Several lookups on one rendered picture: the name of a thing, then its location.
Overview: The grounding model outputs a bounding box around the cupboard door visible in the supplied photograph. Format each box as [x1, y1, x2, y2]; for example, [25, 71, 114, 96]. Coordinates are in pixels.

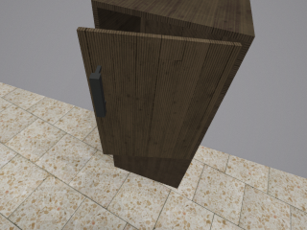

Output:
[77, 27, 243, 159]

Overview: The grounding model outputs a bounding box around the handle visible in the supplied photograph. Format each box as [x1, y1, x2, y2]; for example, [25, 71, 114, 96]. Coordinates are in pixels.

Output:
[89, 65, 106, 118]

